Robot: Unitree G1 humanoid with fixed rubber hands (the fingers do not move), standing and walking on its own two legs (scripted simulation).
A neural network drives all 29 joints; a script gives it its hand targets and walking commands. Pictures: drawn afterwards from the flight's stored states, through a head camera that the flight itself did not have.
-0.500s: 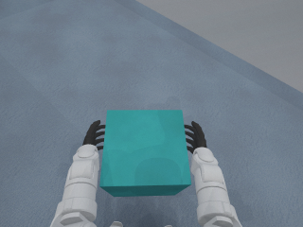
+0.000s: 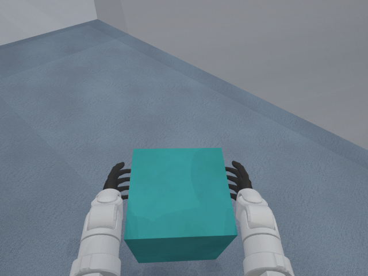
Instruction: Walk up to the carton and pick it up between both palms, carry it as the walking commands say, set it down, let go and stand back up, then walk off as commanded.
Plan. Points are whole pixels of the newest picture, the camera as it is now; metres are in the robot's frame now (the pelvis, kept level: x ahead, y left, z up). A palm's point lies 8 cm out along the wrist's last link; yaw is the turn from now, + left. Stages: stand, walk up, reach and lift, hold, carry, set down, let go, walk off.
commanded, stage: reach and lift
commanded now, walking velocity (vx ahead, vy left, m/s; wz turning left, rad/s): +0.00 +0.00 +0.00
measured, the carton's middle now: (177, 208) +0.32 +0.00 -0.07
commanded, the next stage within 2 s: hold in 1.46 s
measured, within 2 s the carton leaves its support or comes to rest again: neither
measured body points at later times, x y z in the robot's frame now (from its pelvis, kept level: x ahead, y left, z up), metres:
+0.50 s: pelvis +0.00 +0.00 +0.01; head -0.05 +0.00 +0.46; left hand +0.32 +0.15 +0.05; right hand +0.31 -0.15 +0.06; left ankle +0.04 +0.12 -0.74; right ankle +0.00 -0.15 -0.74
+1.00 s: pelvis +0.01 -0.01 +0.01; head -0.03 +0.00 +0.46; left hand +0.31 +0.15 +0.05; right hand +0.32 -0.15 +0.06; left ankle +0.04 +0.12 -0.74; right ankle +0.00 -0.14 -0.74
